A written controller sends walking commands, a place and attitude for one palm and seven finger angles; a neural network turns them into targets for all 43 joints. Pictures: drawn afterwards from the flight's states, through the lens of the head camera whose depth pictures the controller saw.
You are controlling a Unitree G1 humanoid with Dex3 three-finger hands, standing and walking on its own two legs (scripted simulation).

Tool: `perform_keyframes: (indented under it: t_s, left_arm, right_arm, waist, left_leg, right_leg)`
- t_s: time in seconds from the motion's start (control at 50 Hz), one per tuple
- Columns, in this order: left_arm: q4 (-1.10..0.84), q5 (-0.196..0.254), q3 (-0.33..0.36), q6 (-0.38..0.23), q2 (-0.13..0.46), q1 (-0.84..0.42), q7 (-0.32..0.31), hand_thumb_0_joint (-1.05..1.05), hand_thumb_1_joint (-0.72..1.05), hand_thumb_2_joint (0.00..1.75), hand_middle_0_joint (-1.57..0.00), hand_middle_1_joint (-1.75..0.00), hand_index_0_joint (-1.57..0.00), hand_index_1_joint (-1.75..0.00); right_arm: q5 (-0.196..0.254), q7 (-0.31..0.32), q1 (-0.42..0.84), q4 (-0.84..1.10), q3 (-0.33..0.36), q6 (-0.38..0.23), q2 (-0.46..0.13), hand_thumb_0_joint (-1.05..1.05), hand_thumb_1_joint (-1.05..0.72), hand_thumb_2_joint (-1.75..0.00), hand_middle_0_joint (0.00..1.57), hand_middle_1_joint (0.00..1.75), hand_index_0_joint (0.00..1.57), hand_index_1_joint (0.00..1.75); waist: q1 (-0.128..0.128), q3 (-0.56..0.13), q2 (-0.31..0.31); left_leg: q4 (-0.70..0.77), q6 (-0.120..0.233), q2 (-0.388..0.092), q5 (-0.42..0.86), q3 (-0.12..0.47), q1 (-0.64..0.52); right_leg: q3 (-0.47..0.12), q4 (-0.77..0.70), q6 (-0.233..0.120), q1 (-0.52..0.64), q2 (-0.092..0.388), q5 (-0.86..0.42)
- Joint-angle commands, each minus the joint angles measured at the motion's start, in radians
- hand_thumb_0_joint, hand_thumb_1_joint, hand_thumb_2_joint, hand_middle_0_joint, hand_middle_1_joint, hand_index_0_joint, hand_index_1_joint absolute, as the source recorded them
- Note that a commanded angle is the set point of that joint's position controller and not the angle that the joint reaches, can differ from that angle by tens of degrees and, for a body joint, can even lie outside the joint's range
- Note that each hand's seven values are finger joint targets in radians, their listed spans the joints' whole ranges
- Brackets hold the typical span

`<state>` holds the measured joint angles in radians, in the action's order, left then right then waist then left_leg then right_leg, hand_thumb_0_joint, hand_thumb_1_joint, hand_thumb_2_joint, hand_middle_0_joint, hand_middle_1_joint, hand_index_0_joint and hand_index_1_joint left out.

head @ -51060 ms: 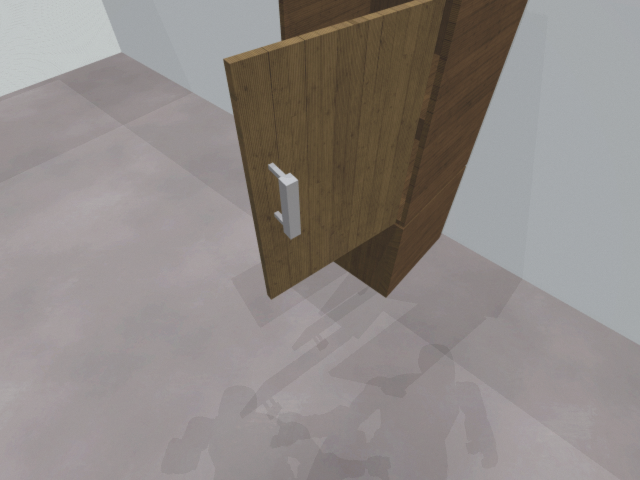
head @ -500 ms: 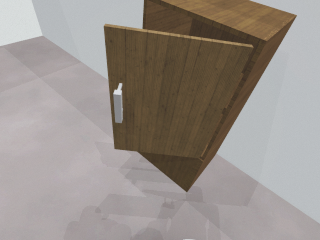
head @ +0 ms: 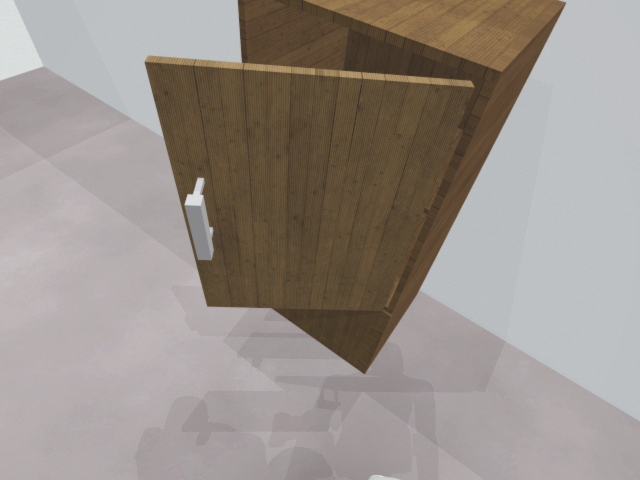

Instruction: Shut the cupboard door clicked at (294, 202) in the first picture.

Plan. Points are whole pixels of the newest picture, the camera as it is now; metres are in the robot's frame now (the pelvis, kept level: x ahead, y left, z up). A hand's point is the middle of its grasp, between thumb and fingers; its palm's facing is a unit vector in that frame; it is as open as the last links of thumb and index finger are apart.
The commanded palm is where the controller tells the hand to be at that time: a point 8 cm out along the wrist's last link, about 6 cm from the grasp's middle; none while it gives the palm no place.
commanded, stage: shuffle to correct the standing spot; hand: left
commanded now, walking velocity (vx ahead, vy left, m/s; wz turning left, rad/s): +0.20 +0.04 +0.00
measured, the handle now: (202, 219) +0.52 +0.19 -0.02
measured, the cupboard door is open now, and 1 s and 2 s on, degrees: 37 37 37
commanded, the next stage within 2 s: come to a stop and stand still in 0.02 s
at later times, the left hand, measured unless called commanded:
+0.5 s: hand out of the picture +0.08 +0.18 -0.20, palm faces +0.05 -0.98 -0.20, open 7.4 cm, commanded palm none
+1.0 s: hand out of the picture +0.12 +0.17 -0.19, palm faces -0.02 -0.97 -0.23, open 7.4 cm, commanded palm none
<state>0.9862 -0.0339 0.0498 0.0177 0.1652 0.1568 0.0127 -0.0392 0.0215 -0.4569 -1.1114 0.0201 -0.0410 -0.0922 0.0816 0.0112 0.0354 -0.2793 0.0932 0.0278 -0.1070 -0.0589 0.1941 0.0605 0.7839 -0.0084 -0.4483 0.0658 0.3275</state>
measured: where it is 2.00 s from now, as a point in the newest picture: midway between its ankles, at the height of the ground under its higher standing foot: outside the picture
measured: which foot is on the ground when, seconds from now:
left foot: down 0.00-0.12, up 0.14-0.34, down 0.36-1.00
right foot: up 0.00-0.10, down 0.12-1.00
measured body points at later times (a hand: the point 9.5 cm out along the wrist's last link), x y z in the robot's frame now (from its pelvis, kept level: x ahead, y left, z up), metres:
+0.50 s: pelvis +0.08 -0.01 -0.02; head +0.12 +0.02 +0.43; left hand +0.08 +0.23 -0.19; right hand +0.17 -0.24 -0.16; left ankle +0.13 +0.09 -0.75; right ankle +0.05 -0.15 -0.74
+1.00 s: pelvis +0.06 -0.01 -0.02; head +0.06 -0.01 +0.42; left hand +0.12 +0.23 -0.17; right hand +0.07 -0.25 -0.17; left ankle +0.13 +0.09 -0.75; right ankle +0.05 -0.14 -0.75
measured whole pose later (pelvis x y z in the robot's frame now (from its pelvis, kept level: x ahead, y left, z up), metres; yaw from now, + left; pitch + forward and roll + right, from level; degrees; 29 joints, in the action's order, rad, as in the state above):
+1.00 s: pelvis +0.06 -0.01 -0.02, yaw +0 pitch -2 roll -1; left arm 0.91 -0.03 0.00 0.01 0.19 0.28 -0.04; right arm -0.03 0.00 -0.31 -0.97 0.02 0.03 -0.19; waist 0.03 0.02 0.00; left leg -0.58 0.03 -0.02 -0.19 -0.07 0.36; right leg 0.05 0.60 0.00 -0.24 0.03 0.34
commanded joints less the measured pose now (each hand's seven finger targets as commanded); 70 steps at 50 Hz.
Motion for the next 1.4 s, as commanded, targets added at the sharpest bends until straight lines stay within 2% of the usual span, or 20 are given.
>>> perform_keyframes:
  t_s: [0.0, 0.04, 0.06, 0.08, 0.1, 0.12, 0.2, 0.26, 0.3, 0.36, 0.46, 0.54, 0.58, 0.62, 0.64, 0.66, 0.68, 0.76, 0.9, 1.38]
  left_arm:
    - [-0.067, 0.012, 0.003, -0.035, 0.027, 0.001, 0.000, 0.00, 0.90, 0.90, -0.20, -0.30, -0.20, -0.30]
    - [-0.028, 0.012, 0.006, -0.043, 0.043, 0.098, -0.011, 0.00, 0.90, 0.90, -0.20, -0.30, -0.20, -0.30]
    - [-0.002, 0.013, 0.010, -0.051, 0.075, 0.163, -0.021, 0.00, 0.90, 0.90, -0.20, -0.30, -0.20, -0.30]
    - [0.024, 0.010, 0.021, -0.057, 0.133, 0.256, -0.029, 0.00, 0.90, 0.90, -0.20, -0.30, -0.20, -0.30]
    - [0.024, 0.012, 0.039, -0.051, 0.206, 0.305, -0.030, 0.00, 0.90, 0.90, -0.20, -0.30, -0.20, -0.30]
    - [0.015, 0.016, 0.038, -0.055, 0.201, 0.279, -0.036, 0.00, 0.90, 0.90, -0.20, -0.30, -0.20, -0.30]
    - [-0.040, 0.011, 0.007, -0.069, 0.085, 0.101, -0.042, 0.00, 0.90, 0.90, -0.20, -0.30, -0.20, -0.30]
    - [-0.032, 0.009, 0.009, -0.055, 0.134, 0.093, -0.044, 0.00, 0.90, 0.90, -0.20, -0.30, -0.20, -0.30]
    - [-0.022, 0.018, 0.007, -0.037, 0.148, 0.106, -0.046, 0.00, 0.90, 0.90, -0.20, -0.30, -0.20, -0.30]
    - [-0.031, 0.019, -0.007, -0.007, 0.083, 0.176, -0.052, 0.00, 0.90, 0.90, -0.20, -0.30, -0.20, -0.30]
    - [-0.007, 0.026, -0.013, 0.008, 0.098, 0.197, -0.055, 0.00, 0.90, 0.90, -0.20, -0.30, -0.20, -0.30]
    - [-0.013, 0.018, -0.012, 0.000, 0.092, 0.216, -0.051, 0.00, 0.90, 0.90, -0.20, -0.30, -0.20, -0.30]
    - [-0.020, 0.010, -0.011, -0.010, 0.125, 0.218, -0.052, 0.00, 0.90, 0.90, -0.20, -0.30, -0.20, -0.30]
    - [-0.040, 0.010, -0.014, -0.019, 0.153, 0.141, -0.047, 0.00, 0.90, 0.90, -0.20, -0.30, -0.20, -0.30]
    - [-0.046, 0.013, -0.015, -0.021, 0.152, 0.106, -0.047, 0.00, 0.90, 0.90, -0.20, -0.30, -0.20, -0.30]
    - [-0.072, -0.007, -0.014, -0.032, 0.132, 0.166, -0.083, 0.00, 0.90, 0.90, -0.20, -0.30, -0.20, -0.30]
    - [-0.115, 0.005, -0.007, -0.036, 0.196, 0.117, -0.082, 0.00, 0.90, 0.90, -0.20, -0.30, -0.20, -0.30]
    - [-0.140, 0.008, -0.017, -0.032, 0.155, 0.116, -0.068, 0.00, 0.90, 0.90, -0.20, -0.30, -0.20, -0.30]
    - [-0.134, 0.012, -0.020, -0.024, 0.159, 0.146, -0.055, 0.00, 0.90, 0.90, -0.20, -0.30, -0.20, -0.30]
    - [0.027, 0.017, -0.043, -0.035, 0.126, 0.178, -0.051, 0.00, 0.90, 0.90, -0.20, -0.30, -0.20, -0.30]
  right_arm:
    - [0.006, 0.004, -0.043, 0.024, 0.034, -0.001, -0.177, 0.00, -0.90, -0.90, 0.20, 0.30, 0.20, 0.30]
    - [0.013, 0.000, -0.019, 0.025, 0.026, 0.002, -0.147, 0.00, -0.90, -0.90, 0.20, 0.30, 0.20, 0.30]
    - [0.018, -0.003, -0.005, 0.031, 0.020, 0.001, -0.119, 0.00, -0.90, -0.90, 0.20, 0.30, 0.20, 0.30]
    - [0.024, -0.009, 0.027, 0.061, 0.011, -0.002, -0.079, 0.00, -0.90, -0.90, 0.20, 0.30, 0.20, 0.30]
    - [0.015, -0.016, 0.065, 0.105, 0.023, 0.003, -0.103, 0.00, -0.90, -0.90, 0.20, 0.30, 0.20, 0.30]
    - [0.010, -0.019, 0.081, 0.116, 0.034, 0.010, -0.129, 0.00, -0.90, -0.90, 0.20, 0.30, 0.20, 0.30]
    - [0.018, -0.025, 0.053, 0.094, 0.027, 0.037, -0.091, 0.00, -0.90, -0.90, 0.20, 0.30, 0.20, 0.30]
    - [0.029, -0.016, 0.075, 0.102, 0.014, 0.040, -0.078, 0.00, -0.90, -0.90, 0.20, 0.30, 0.20, 0.30]
    - [0.032, -0.008, 0.079, 0.103, 0.018, 0.038, -0.108, 0.00, -0.90, -0.90, 0.20, 0.30, 0.20, 0.30]
    - [0.022, 0.005, 0.128, 0.140, 0.039, 0.035, -0.231, 0.00, -0.90, -0.90, 0.20, 0.30, 0.20, 0.30]
    - [0.023, 0.024, 0.242, 0.162, 0.043, 0.038, -0.236, 0.00, -0.90, -0.90, 0.20, 0.30, 0.20, 0.30]
    - [0.027, 0.022, 0.298, 0.176, 0.055, 0.051, -0.240, 0.00, -0.90, -0.90, 0.20, 0.30, 0.20, 0.30]
    - [0.036, 0.012, 0.321, 0.187, 0.050, 0.058, -0.196, 0.00, -0.90, -0.90, 0.20, 0.30, 0.20, 0.30]
    - [0.033, -0.002, 0.311, 0.185, 0.039, 0.073, -0.139, 0.00, -0.90, -0.90, 0.20, 0.30, 0.20, 0.30]
    - [0.030, -0.005, 0.310, 0.172, 0.037, 0.076, -0.139, 0.00, -0.90, -0.90, 0.20, 0.30, 0.20, 0.30]
    - [0.024, -0.010, 0.292, 0.230, 0.053, 0.047, -0.233, 0.00, -0.90, -0.90, 0.20, 0.30, 0.20, 0.30]
    - [0.024, -0.020, 0.255, 0.235, 0.043, 0.049, -0.170, 0.00, -0.90, -0.90, 0.20, 0.30, 0.20, 0.30]
    - [0.019, -0.026, 0.259, 0.263, 0.027, 0.045, -0.179, 0.00, -0.90, -0.90, 0.20, 0.30, 0.20, 0.30]
    - [0.013, -0.024, 0.192, 0.240, 0.014, 0.043, -0.197, 0.00, -0.90, -0.90, 0.20, 0.30, 0.20, 0.30]
    - [0.030, -0.006, 0.183, 0.080, 0.003, 0.010, -0.203, 0.00, -0.90, -0.90, 0.20, 0.30, 0.20, 0.30]
  waist:
    - [-0.047, 0.026, -0.158]
    - [-0.092, 0.023, -0.098]
    - [-0.120, 0.036, -0.028]
    - [-0.157, 0.062, 0.127]
    - [-0.163, 0.070, 0.164]
    - [-0.141, 0.064, 0.103]
    - [-0.049, 0.101, 0.111]
    - [-0.062, 0.044, 0.115]
    - [-0.061, 0.010, 0.090]
    - [-0.095, -0.018, -0.134]
    - [-0.093, -0.110, -0.204]
    - [-0.102, -0.117, -0.132]
    - [-0.100, -0.082, 0.017]
    - [-0.067, -0.031, 0.130]
    - [-0.061, -0.007, 0.138]
    - [-0.063, -0.083, -0.022]
    - [-0.045, -0.134, 0.020]
    - [-0.056, 0.075, -0.035]
    - [-0.072, 0.093, -0.011]
    - [-0.081, 0.012, -0.051]
  left_leg:
    - [0.103, 0.075, -0.259, -0.356, 0.242, 0.025]
    - [-0.004, 0.022, -0.189, -0.367, 0.180, 0.138]
    - [-0.114, -0.012, -0.135, -0.398, 0.125, 0.284]
    - [-0.325, -0.057, -0.023, -0.412, -0.001, 0.459]
    - [-0.536, -0.067, -0.016, -0.466, -0.025, 0.527]
    - [-0.668, -0.070, -0.046, -0.437, 0.010, 0.522]
    - [-0.593, -0.103, -0.099, -0.211, 0.036, 0.296]
    - [-0.333, -0.130, -0.053, -0.147, -0.012, 0.103]
    - [-0.154, -0.131, -0.044, -0.003, -0.011, -0.040]
    - [-0.125, -0.016, -0.271, 0.403, 0.171, -0.020]
    - [-0.127, 0.100, -0.324, 0.766, 0.201, -0.147]
    - [-0.183, 0.064, -0.284, 0.597, 0.157, -0.111]
    - [-0.233, -0.028, -0.168, 0.191, 0.103, 0.007]
    - [-0.245, -0.090, -0.067, -0.138, 0.039, 0.024]
    - [-0.247, -0.095, -0.065, -0.145, 0.042, 0.008]
    - [-0.300, -0.112, -0.085, -0.080, 0.007, -0.030]
    - [-0.308, -0.092, -0.079, -0.145, 0.025, 0.030]
    - [-0.211, -0.056, -0.113, -0.198, 0.098, 0.114]
    - [-0.156, -0.055, -0.097, -0.327, 0.102, 0.179]
    - [-0.084, -0.046, -0.143, -0.082, 0.112, 0.023]
  right_leg:
    - [0.018, -0.201, -0.008, 0.107, -0.028, 0.020]
    - [0.019, -0.365, -0.015, 0.328, -0.047, -0.060]
    - [-0.086, -0.418, -0.043, 0.475, 0.027, 0.019]
    - [-0.342, -0.531, -0.122, 0.554, 0.210, 0.175]
    - [-0.532, -0.647, -0.211, 0.505, 0.375, 0.272]
    - [-0.558, -0.672, -0.248, 0.441, 0.384, 0.312]
    - [-0.187, -0.610, -0.153, 0.189, 0.226, -0.144]
    - [-0.117, -0.465, -0.134, 0.177, 0.188, -0.424]
    - [-0.110, -0.355, -0.084, 0.146, 0.140, -0.372]
    - [-0.036, -0.225, 0.009, 0.154, 0.009, 0.017]
    - [-0.048, -0.030, 0.021, 0.127, -0.002, 0.181]
    - [-0.036, -0.208, 0.023, 0.194, -0.011, 0.008]
    - [-0.153, -0.371, 0.000, 0.242, 0.050, -0.289]
    - [-0.230, -0.434, -0.070, 0.155, 0.159, -0.255]
    - [-0.226, -0.443, -0.086, 0.113, 0.161, -0.212]
    - [-0.271, -0.365, -0.067, 0.199, 0.133, -0.455]
    - [-0.208, -0.337, -0.066, 0.235, 0.116, -0.231]
    - [-0.128, -0.349, -0.052, 0.054, 0.032, 0.117]
    - [-0.138, -0.386, -0.056, 0.059, 0.026, 0.268]
    - [-0.095, -0.401, -0.014, 0.205, 0.029, -0.072]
